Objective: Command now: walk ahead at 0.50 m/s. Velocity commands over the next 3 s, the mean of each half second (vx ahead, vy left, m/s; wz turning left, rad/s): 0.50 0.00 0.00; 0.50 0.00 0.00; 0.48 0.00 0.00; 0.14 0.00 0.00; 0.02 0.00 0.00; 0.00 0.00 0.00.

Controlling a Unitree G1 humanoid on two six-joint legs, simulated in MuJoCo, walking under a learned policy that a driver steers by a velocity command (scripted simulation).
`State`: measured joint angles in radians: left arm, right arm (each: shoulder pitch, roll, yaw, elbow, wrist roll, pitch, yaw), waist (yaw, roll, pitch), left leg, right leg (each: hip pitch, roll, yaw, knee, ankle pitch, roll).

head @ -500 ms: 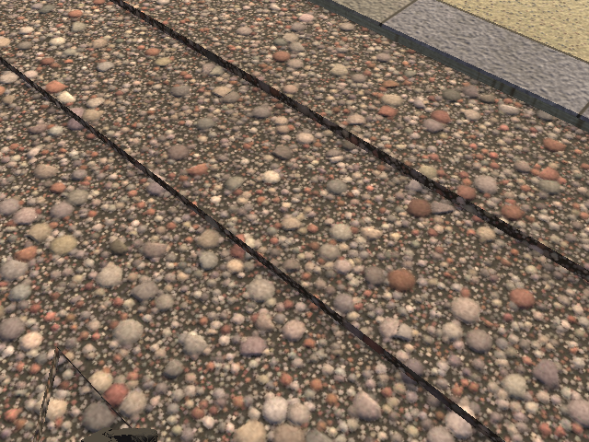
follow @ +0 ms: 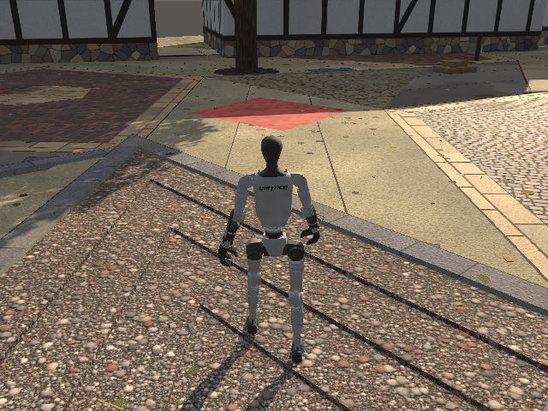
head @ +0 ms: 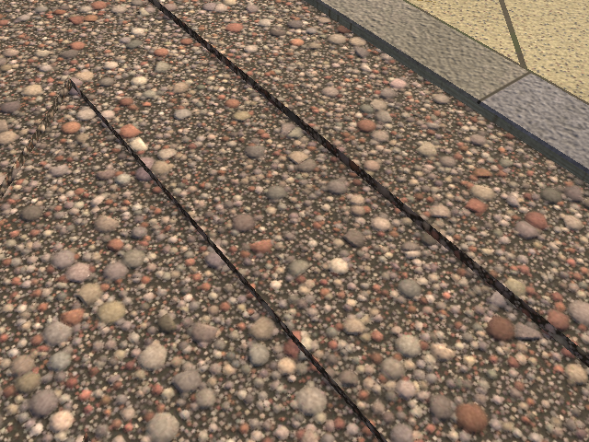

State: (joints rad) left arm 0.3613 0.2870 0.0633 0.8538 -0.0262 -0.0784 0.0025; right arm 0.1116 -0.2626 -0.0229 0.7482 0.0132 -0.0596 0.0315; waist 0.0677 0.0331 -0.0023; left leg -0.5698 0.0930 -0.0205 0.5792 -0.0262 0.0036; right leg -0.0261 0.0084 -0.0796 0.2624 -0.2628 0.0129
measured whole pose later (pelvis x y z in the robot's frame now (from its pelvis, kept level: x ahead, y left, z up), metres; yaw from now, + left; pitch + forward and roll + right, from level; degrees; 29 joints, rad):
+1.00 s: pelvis +0.50 +0.05 +0.01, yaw +0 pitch -1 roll -3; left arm 0.25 0.27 0.08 0.89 0.00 -0.05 0.01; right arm 0.08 -0.29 -0.03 0.88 0.03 -0.04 0.02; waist 0.03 0.00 0.00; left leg -0.39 0.09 0.03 0.64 -0.23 -0.07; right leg -0.17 0.02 -0.02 0.47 -0.56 -0.25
